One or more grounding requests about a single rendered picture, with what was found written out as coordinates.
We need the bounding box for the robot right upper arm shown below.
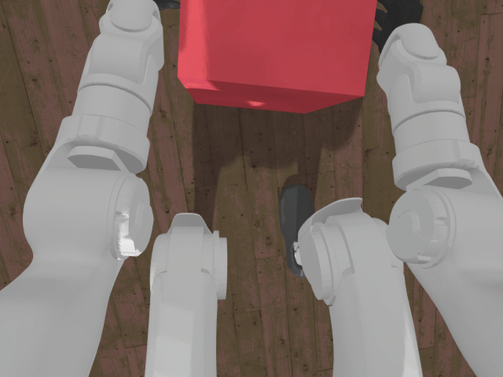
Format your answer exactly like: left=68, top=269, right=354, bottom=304
left=385, top=185, right=503, bottom=377

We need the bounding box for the right robot forearm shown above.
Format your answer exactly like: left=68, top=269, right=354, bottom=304
left=376, top=23, right=503, bottom=201

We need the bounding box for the robot right hand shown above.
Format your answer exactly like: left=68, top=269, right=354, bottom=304
left=372, top=0, right=424, bottom=54

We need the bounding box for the robot left upper arm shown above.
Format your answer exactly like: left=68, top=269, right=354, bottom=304
left=0, top=167, right=154, bottom=377

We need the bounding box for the right robot foot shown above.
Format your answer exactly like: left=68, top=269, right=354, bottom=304
left=278, top=184, right=314, bottom=278

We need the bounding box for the carton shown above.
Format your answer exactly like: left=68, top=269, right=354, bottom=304
left=178, top=0, right=377, bottom=114

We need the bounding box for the left robot forearm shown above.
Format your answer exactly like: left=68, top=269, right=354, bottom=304
left=23, top=0, right=164, bottom=245

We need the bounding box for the robot right shin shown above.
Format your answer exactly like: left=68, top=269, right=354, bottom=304
left=293, top=197, right=404, bottom=283

